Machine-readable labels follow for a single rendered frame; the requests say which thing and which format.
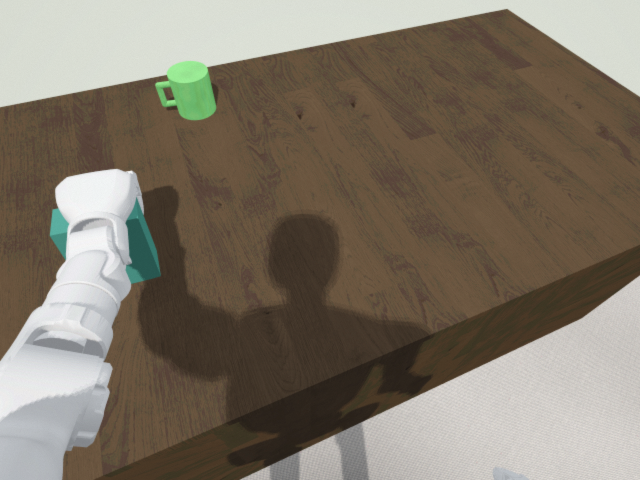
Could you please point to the robot left hand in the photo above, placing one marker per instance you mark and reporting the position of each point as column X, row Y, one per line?
column 112, row 191

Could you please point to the robot left forearm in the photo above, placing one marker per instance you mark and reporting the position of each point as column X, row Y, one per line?
column 81, row 306

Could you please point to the table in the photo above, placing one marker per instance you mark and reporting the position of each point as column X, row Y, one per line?
column 356, row 224

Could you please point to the sponge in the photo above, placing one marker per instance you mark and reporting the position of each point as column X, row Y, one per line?
column 142, row 250

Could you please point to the robot left upper arm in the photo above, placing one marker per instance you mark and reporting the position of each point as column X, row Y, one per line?
column 50, row 401

